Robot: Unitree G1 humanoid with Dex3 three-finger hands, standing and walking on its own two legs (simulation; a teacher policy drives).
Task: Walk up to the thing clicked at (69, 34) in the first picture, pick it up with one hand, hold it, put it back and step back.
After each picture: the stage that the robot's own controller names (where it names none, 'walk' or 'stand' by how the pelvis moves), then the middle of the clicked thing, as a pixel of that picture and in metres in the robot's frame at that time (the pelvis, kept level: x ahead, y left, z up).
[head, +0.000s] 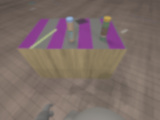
stand; (70, 30) +0.82 +0.28 +0.04
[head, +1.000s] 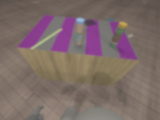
walk; (79, 32) +0.74 +0.16 +0.06
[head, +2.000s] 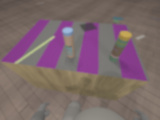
stand; (69, 44) +0.52 +0.22 +0.08
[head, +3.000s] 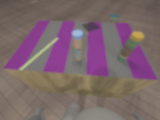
stand; (77, 47) +0.50 +0.15 +0.07
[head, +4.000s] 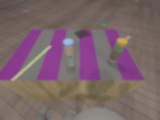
stand; (69, 54) +0.47 +0.20 +0.04
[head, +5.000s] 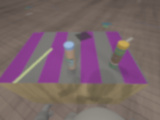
stand; (70, 57) +0.45 +0.19 +0.04
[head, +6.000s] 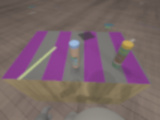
stand; (75, 55) +0.47 +0.16 +0.04
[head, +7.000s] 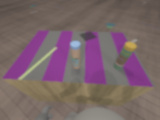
stand; (76, 56) +0.46 +0.15 +0.04
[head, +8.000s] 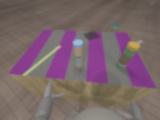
rise first; (78, 55) +0.48 +0.15 +0.04
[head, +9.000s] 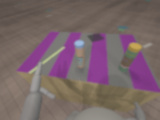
go down; (80, 55) +0.48 +0.15 +0.04
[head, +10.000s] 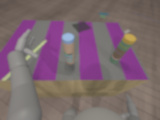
go down; (69, 51) +0.47 +0.15 +0.06
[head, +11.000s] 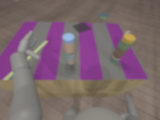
approach; (69, 51) +0.47 +0.15 +0.07
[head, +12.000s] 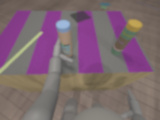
close in; (66, 41) +0.49 +0.16 +0.11
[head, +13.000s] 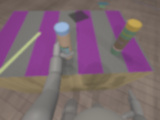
lift; (65, 44) +0.47 +0.16 +0.11
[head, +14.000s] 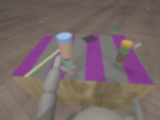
lift; (67, 56) +0.32 +0.16 +0.21
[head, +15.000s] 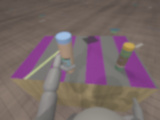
hold; (67, 55) +0.33 +0.16 +0.21
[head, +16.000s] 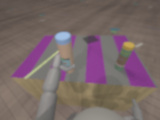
hold; (66, 55) +0.32 +0.16 +0.21
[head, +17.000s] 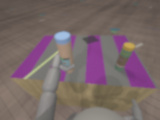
hold; (66, 55) +0.32 +0.17 +0.21
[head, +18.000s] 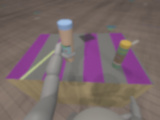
crouch; (67, 43) +0.40 +0.16 +0.23
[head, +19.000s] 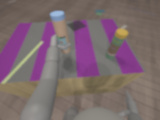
lower; (62, 35) +0.51 +0.16 +0.17
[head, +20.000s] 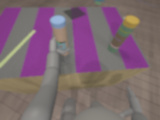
lower; (61, 39) +0.49 +0.16 +0.12
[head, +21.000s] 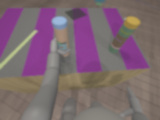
lower; (62, 40) +0.49 +0.16 +0.11
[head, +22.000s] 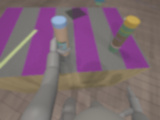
lower; (62, 39) +0.49 +0.16 +0.12
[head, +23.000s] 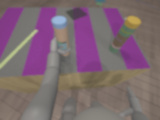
rest; (62, 39) +0.49 +0.16 +0.12
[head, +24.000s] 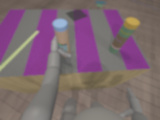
withdraw; (63, 41) +0.49 +0.16 +0.11
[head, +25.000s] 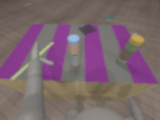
sink last; (74, 52) +0.45 +0.14 +0.08
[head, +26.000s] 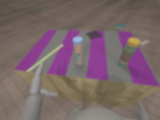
stand; (78, 52) +0.50 +0.16 +0.06
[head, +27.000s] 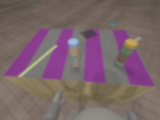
stand; (74, 54) +0.47 +0.16 +0.05
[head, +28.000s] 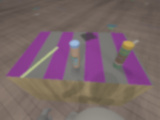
stand; (75, 55) +0.48 +0.16 +0.04
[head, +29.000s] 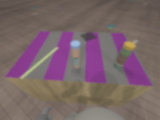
stand; (76, 55) +0.47 +0.15 +0.04
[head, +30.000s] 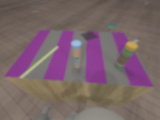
stand; (76, 55) +0.47 +0.14 +0.04
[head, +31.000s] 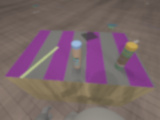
stand; (76, 56) +0.47 +0.14 +0.04
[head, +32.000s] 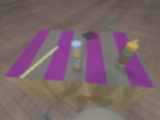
stand; (77, 56) +0.47 +0.14 +0.04
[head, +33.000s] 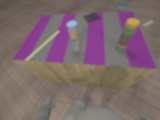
walk; (74, 38) +0.57 +0.19 +0.06
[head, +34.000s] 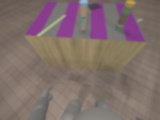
walk; (83, 16) +0.85 +0.14 +0.07
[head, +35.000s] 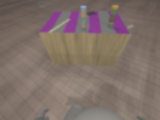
stand; (83, 17) +1.11 +0.24 +0.06
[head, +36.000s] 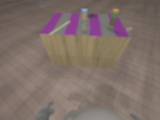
stand; (84, 20) +1.10 +0.18 +0.04
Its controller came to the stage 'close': yes
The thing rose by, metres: 0.21
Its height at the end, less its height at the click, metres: +0.00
